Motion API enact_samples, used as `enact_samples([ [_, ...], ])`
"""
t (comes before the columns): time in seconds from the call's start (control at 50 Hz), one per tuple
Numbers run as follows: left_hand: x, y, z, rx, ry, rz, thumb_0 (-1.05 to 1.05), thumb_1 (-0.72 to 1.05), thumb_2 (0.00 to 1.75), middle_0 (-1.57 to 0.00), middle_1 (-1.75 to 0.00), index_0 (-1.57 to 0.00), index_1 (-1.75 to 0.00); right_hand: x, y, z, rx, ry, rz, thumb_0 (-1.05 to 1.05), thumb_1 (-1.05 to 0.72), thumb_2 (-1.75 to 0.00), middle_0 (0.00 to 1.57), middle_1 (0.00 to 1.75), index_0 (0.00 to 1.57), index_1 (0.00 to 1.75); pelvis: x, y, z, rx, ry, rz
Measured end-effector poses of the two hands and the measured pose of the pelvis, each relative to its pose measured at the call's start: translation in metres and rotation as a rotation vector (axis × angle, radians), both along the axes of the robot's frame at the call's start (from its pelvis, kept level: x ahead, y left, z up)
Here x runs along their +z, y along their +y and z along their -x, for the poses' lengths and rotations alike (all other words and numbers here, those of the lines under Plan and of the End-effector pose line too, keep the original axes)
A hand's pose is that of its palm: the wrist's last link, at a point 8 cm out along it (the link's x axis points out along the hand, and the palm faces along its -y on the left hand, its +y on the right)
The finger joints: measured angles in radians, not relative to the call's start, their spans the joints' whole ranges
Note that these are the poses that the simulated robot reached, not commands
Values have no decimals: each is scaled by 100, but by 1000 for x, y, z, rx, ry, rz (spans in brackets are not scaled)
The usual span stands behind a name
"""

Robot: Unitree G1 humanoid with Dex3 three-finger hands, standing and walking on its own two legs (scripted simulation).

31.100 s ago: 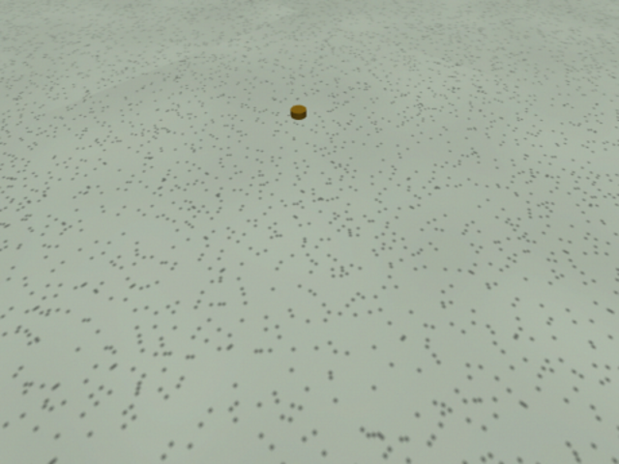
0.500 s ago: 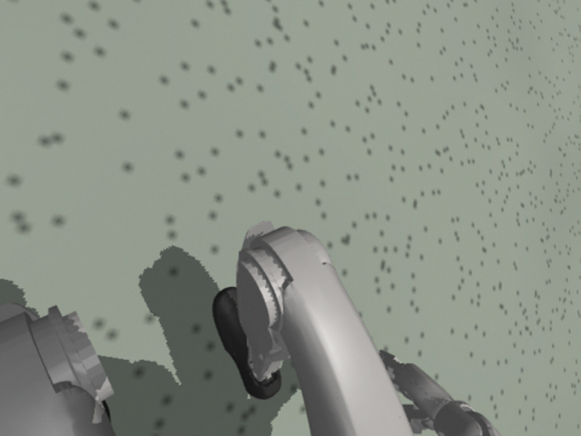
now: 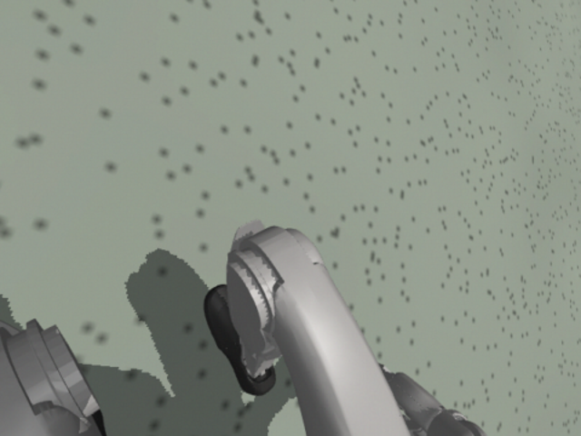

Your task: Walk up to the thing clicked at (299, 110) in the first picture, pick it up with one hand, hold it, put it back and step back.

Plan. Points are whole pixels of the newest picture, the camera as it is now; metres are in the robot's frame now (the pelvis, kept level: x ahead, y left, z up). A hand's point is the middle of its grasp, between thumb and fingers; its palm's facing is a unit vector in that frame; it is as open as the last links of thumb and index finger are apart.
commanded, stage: rest palm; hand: left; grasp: from above
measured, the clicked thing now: out of the picture +0.46 +0.38 -0.29
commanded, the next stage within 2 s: close in 1.00 s
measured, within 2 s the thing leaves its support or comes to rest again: neither
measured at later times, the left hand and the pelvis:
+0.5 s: hand out of the picture +0.45 +0.37 -0.26, palm faces -0.42 -0.18 -0.89, open 14.0 cm; pelvis +0.00 +0.00 +0.00, yaw +0 degrees
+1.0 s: hand out of the picture +0.44 +0.37 -0.26, palm faces -0.44 -0.19 -0.88, open 13.8 cm; pelvis +0.00 +0.00 +0.00, yaw +0 degrees
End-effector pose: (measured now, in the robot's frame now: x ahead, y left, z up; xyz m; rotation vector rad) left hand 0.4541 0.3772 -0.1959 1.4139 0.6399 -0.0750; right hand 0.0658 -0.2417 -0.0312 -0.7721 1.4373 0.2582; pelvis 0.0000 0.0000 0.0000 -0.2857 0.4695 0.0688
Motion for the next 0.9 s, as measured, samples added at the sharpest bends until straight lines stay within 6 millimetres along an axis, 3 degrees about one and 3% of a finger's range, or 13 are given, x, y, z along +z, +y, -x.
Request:
enact_samples([
  [0.2, -3, 1, 3, -8, 50, 5, 0, -49, 94, -8, -104, -9, -103, 1, -3, 0, -2, 18, 4, 0, -91, -90, 20, 30, 20, 30, 3, -1, -1, -1, 4, -1],
  [0.6, -2, -2, 3, -16, 7, -5, 0, -47, 94, -8, -103, -9, -103, -3, -7, -17, 45, -24, -1, 0, -91, -90, 20, 30, 20, 30, 0, -4, 1, -2, -6, -8],
  [0.9, -9, -5, 3, -19, 26, 26, 0, -45, 93, -8, -105, -10, -104, 1, -4, -6, 26, 25, 10, 0, -91, -90, 20, 30, 20, 30, 3, -3, -2, -4, 0, 0],
])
